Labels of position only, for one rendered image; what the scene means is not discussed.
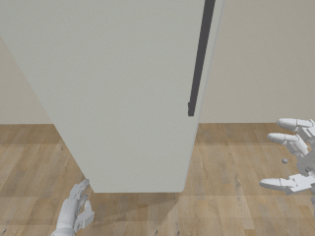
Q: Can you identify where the right robot hand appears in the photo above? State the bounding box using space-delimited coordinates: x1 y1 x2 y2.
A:
259 118 315 196

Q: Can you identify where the fridge door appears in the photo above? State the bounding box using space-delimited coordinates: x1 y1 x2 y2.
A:
0 0 222 193

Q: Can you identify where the handle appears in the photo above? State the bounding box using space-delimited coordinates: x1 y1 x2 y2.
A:
188 0 216 117

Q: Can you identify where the left robot hand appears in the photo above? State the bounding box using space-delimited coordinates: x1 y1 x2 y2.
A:
55 179 95 233

